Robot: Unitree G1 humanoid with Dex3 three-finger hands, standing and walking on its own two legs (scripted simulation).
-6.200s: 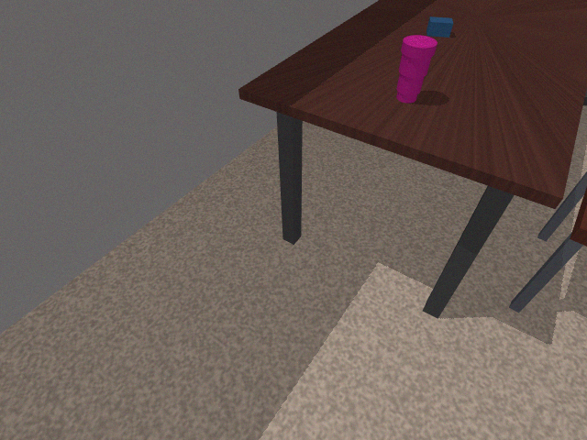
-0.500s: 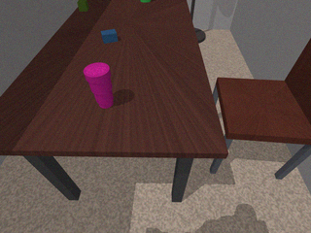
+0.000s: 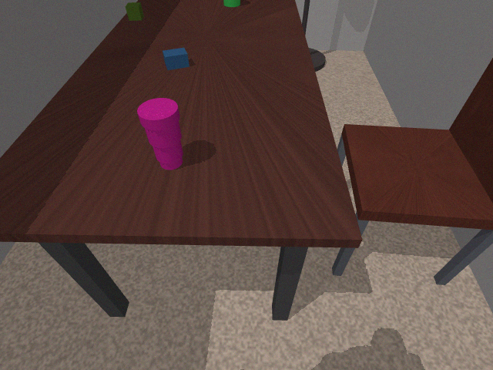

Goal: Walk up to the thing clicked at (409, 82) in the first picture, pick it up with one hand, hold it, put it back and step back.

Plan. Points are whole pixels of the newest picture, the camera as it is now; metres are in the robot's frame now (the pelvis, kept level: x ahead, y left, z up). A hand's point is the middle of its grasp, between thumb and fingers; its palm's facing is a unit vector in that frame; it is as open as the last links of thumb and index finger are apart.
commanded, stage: stand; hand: left
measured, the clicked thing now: (165, 137) +0.60 +0.22 +0.04
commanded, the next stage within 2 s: rise first in 0.44 s
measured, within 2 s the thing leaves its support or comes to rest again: neither
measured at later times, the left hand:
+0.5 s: hand out of the picture +0.07 +0.25 -0.16, palm faces -0.03 -0.94 -0.34, open 7.4 cm
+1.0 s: hand (111, 343) +0.20 +0.25 -0.08, palm faces +0.23 -0.91 -0.34, open 15.3 cm
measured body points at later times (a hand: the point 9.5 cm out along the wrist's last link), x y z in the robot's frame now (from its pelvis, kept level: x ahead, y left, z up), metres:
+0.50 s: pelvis +0.00 +0.00 +0.00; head +0.01 +0.00 +0.45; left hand +0.07 +0.30 -0.13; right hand +0.07 -0.30 -0.13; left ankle +0.03 +0.13 -0.75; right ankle -0.03 -0.15 -0.75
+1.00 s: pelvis +0.01 -0.01 -0.01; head +0.02 -0.01 +0.44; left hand +0.18 +0.30 -0.05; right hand +0.16 -0.27 -0.10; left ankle +0.03 +0.13 -0.75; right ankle -0.03 -0.15 -0.75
